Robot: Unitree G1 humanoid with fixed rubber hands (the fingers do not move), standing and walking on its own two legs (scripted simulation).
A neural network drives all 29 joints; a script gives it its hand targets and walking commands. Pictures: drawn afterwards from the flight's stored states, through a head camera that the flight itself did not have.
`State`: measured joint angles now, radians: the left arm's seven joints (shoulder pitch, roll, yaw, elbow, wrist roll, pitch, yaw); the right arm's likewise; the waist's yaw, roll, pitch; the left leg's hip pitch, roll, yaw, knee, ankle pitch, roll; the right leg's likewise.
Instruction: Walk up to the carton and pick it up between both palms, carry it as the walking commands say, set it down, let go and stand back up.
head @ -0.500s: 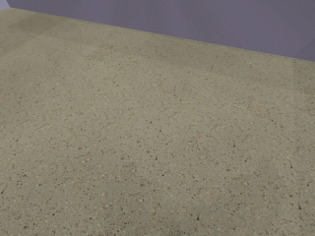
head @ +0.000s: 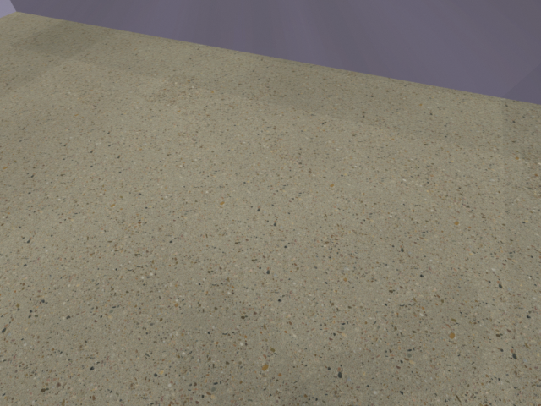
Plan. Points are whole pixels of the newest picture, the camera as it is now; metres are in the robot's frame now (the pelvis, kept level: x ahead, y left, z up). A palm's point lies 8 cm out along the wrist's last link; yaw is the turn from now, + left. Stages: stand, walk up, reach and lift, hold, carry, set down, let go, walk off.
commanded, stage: stand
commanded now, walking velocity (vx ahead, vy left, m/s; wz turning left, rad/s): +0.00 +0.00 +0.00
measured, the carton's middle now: out of the picture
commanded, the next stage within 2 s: walk up in 0.30 s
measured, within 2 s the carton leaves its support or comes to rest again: neither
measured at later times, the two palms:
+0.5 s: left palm out of the picture -0.03 +0.19 -0.15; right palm out of the picture -0.03 -0.19 -0.15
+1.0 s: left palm out of the picture +0.01 +0.52 -0.10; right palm (311, 266) +0.36 -0.05 -0.04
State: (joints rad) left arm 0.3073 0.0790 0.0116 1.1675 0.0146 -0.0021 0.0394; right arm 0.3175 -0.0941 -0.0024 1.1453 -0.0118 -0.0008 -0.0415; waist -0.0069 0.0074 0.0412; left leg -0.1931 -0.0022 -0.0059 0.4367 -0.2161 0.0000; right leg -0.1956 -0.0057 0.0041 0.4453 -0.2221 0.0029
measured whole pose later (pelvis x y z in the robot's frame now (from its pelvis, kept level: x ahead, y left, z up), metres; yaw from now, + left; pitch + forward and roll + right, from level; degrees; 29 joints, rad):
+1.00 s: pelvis +0.07 +0.16 -0.02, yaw +28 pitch -1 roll +0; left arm 0.29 0.55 0.11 0.67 0.01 -0.06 0.01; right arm 0.16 -0.40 -0.08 0.61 -0.03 0.02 0.12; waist -0.02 -0.11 0.01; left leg -0.37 0.04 0.03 0.66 -0.28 0.03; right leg -0.38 -0.13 -0.07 1.05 -0.55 -0.02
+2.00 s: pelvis +0.33 +0.62 -0.02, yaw +67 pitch -2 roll +2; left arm 0.35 0.42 0.03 0.56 0.02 -0.06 -0.04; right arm 0.41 -0.38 -0.05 0.67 -0.01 -0.01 0.07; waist -0.06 -0.06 0.06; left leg -0.11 -0.06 -0.05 0.57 -0.42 0.03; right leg -0.50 -0.10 -0.07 0.66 -0.16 -0.03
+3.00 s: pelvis +0.41 +1.19 -0.03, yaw +81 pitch -2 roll +0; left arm 0.26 0.41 0.06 0.57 0.03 -0.06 -0.01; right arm 0.44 -0.42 -0.08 0.70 -0.01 -0.02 0.04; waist -0.05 0.02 0.10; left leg -0.20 0.00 -0.01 0.99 -0.51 0.04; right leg -0.46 -0.04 -0.07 0.67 -0.17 -0.04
